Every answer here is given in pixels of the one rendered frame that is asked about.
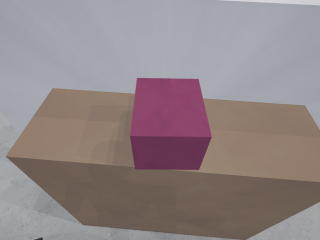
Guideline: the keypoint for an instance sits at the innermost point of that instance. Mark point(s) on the carton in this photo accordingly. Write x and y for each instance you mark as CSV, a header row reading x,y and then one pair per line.
x,y
170,128

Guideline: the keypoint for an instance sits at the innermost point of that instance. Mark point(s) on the pedestal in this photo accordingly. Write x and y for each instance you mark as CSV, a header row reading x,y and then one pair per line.
x,y
261,167

